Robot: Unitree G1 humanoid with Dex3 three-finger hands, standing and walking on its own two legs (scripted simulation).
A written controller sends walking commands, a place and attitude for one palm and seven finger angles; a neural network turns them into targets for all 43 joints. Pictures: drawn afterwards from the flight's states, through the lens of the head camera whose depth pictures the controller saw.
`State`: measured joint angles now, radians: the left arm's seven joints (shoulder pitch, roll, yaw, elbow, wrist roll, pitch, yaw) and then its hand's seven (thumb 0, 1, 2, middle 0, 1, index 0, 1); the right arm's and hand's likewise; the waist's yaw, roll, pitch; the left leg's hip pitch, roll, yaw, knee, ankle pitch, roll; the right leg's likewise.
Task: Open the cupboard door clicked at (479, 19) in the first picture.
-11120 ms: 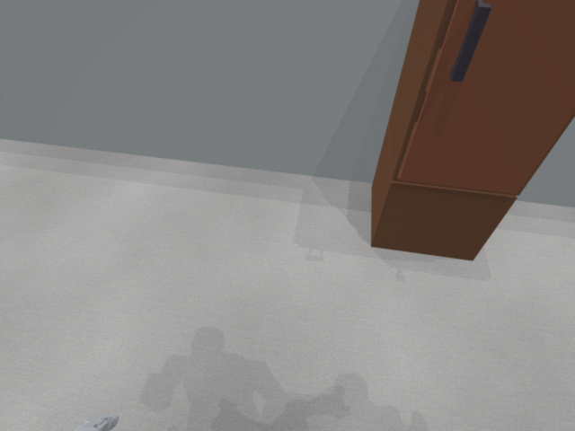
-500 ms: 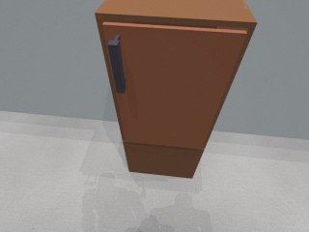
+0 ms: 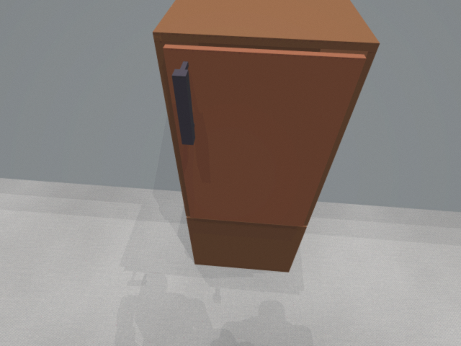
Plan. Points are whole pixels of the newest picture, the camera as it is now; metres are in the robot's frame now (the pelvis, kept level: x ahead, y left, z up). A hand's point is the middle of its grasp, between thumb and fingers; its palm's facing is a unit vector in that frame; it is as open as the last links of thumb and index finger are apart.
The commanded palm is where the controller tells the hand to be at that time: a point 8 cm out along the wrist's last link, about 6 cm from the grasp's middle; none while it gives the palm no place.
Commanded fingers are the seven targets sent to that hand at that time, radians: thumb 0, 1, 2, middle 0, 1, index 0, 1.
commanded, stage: come to a stop and stand still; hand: left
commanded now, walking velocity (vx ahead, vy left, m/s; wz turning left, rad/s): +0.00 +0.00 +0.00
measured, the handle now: (186, 104) +0.56 +0.13 +0.13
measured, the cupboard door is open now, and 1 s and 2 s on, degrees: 0 0 0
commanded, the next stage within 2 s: look again from close up in 0.42 s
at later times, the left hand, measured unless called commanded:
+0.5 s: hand out of the picture -0.06 +0.17 -0.18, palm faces +0.06 -0.99 -0.14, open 7.4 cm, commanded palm none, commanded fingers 0.00 0.90 0.90 -0.20 -0.30 -0.20 -0.30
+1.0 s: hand out of the picture +0.02 +0.20 -0.18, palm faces +0.03 -0.98 -0.19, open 7.4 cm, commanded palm none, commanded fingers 0.00 0.90 0.90 -0.20 -0.30 -0.20 -0.30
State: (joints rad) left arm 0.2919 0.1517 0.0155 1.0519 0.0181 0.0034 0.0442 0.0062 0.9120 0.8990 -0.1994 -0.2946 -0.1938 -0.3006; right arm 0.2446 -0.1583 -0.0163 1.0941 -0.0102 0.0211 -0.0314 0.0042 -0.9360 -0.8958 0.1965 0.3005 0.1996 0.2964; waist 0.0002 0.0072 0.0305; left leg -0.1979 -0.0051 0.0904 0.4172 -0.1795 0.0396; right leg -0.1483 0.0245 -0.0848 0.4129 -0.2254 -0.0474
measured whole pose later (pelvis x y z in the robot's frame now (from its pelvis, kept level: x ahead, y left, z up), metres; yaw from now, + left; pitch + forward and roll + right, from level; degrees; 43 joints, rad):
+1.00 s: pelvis +0.02 +0.04 +0.00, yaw +0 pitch +0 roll +0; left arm 0.32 0.13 -0.01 1.08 0.02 -0.02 0.04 0.01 0.92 0.90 -0.20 -0.29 -0.19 -0.30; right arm 0.32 -0.16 0.02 1.08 -0.01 -0.03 -0.02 0.02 -0.93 -0.90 0.20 0.30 0.20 0.30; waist -0.01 0.01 -0.01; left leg -0.22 -0.06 0.11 0.44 -0.22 0.10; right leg -0.19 -0.04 -0.07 0.48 -0.28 0.00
